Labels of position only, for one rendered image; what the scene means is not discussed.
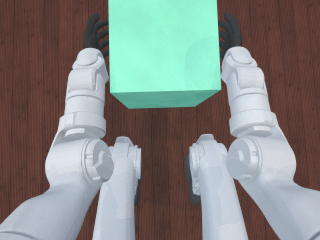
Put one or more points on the robot left forearm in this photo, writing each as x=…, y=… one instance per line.
x=85, y=99

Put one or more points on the robot right upper arm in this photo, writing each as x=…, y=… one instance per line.
x=265, y=168

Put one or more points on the carton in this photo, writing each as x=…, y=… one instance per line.
x=163, y=53

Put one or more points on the robot left thigh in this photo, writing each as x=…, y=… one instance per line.
x=115, y=216

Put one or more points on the robot right forearm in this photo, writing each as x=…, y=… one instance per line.
x=247, y=97

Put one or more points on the robot left upper arm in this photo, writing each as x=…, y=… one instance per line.
x=75, y=171

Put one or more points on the robot left hand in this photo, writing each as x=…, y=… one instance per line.
x=91, y=37

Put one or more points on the robot right hand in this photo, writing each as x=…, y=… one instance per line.
x=232, y=36

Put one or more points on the right robot shin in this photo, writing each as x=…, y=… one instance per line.
x=223, y=150

